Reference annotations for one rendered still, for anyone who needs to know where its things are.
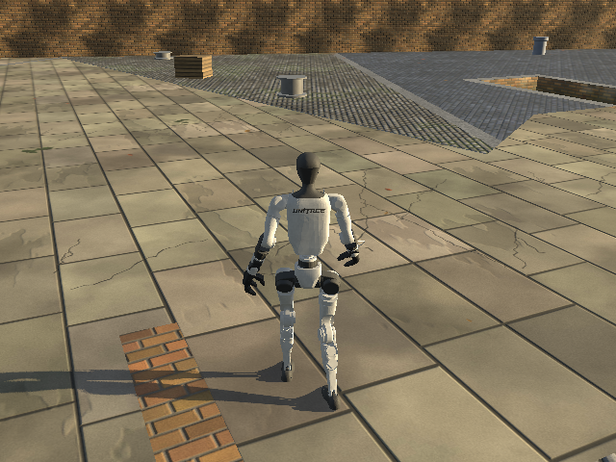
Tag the robot right upper arm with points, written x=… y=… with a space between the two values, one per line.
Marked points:
x=339 y=204

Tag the humanoid robot torso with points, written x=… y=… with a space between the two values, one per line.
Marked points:
x=308 y=232

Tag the robot right hand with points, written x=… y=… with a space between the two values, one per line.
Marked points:
x=352 y=262

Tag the robot left forearm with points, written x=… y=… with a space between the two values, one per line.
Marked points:
x=258 y=257

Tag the robot left hand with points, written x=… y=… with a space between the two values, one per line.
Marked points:
x=247 y=281

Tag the robot right forearm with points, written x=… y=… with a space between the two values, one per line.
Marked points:
x=352 y=249

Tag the robot left upper arm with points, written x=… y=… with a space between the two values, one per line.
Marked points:
x=277 y=204

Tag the humanoid robot head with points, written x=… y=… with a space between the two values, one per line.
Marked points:
x=307 y=166

